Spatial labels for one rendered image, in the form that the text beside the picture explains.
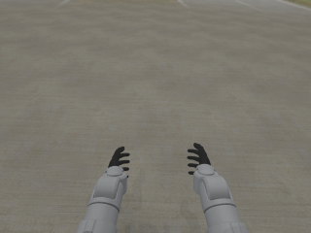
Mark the right robot hand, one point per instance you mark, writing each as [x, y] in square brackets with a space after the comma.
[202, 159]

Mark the left robot hand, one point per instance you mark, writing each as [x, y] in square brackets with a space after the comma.
[115, 161]

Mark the right robot forearm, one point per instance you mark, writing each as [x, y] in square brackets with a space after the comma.
[217, 202]

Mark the left robot forearm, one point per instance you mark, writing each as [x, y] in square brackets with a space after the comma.
[105, 203]

